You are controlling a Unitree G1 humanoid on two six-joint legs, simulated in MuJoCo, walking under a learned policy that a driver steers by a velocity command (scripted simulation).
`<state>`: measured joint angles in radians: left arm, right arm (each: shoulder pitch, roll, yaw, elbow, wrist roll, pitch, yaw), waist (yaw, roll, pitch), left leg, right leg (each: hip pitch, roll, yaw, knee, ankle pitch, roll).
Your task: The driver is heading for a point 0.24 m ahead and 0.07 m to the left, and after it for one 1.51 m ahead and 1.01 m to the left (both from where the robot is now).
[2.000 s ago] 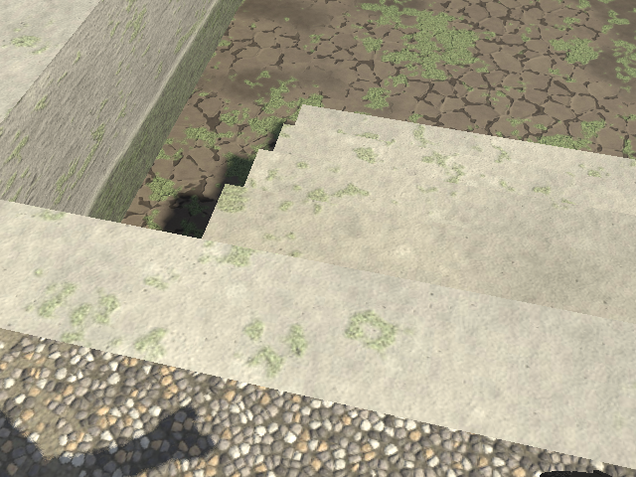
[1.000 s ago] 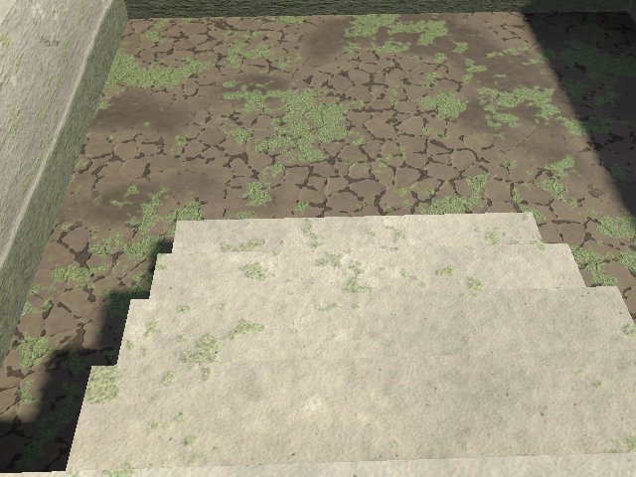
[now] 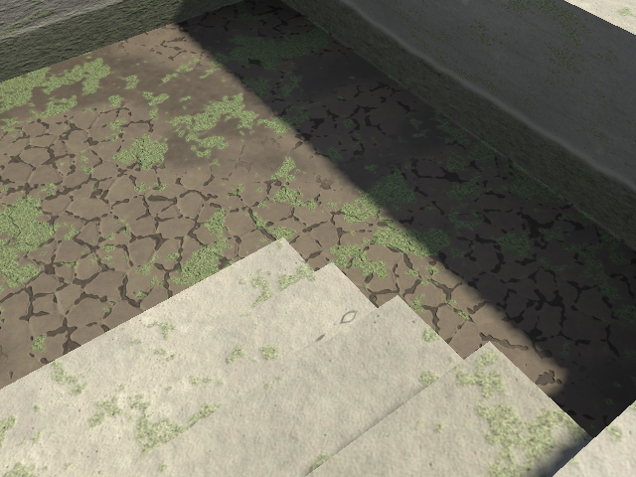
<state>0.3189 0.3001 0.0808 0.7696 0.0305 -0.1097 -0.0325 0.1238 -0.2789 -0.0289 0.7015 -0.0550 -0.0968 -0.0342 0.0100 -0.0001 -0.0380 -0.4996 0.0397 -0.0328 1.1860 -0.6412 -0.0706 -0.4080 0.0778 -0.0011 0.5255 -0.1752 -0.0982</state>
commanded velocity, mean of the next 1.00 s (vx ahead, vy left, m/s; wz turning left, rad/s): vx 0.03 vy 0.00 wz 0.25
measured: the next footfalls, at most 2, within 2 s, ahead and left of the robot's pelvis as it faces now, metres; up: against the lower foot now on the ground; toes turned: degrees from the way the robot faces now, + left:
left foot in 0.26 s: -0.04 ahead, +0.14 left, +0.00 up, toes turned -1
left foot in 1.04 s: -0.12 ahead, +0.12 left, +0.00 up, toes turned +26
